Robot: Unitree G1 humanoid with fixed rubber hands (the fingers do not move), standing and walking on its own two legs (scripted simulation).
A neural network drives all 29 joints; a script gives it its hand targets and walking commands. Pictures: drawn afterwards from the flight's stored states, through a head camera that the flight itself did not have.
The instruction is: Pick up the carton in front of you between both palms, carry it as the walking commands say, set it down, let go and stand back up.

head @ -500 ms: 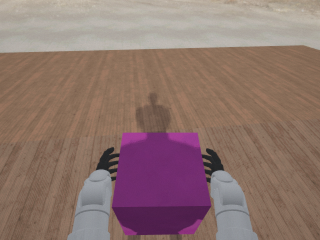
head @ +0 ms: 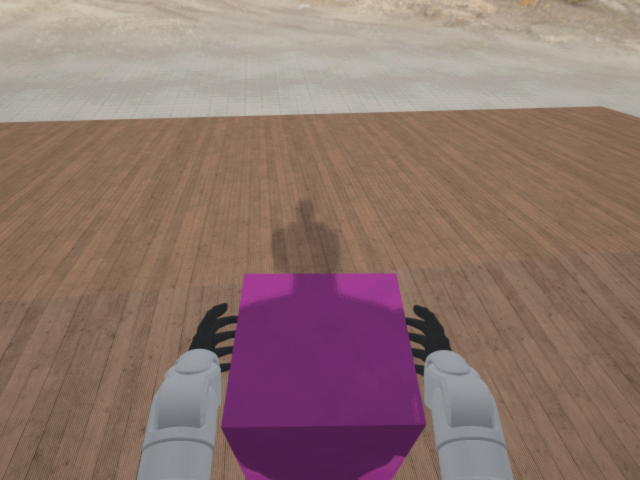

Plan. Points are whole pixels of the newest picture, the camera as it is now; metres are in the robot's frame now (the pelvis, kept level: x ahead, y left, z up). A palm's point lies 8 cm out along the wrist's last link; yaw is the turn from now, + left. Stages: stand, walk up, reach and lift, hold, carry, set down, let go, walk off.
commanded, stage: hold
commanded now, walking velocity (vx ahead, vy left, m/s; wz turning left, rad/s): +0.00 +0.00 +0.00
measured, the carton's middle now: (320, 382) +0.29 +0.00 -0.03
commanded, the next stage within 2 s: carry in 1.14 s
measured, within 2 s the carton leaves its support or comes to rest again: neither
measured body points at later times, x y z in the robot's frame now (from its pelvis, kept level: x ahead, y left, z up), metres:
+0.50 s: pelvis -0.02 +0.00 +0.00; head -0.06 +0.00 +0.45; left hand +0.29 +0.15 +0.04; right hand +0.29 -0.15 +0.04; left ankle +0.01 +0.12 -0.75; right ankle +0.01 -0.13 -0.75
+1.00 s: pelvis +0.00 +0.00 +0.00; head -0.04 +0.00 +0.45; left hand +0.29 +0.15 +0.04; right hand +0.29 -0.15 +0.04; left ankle +0.01 +0.12 -0.74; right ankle +0.01 -0.13 -0.74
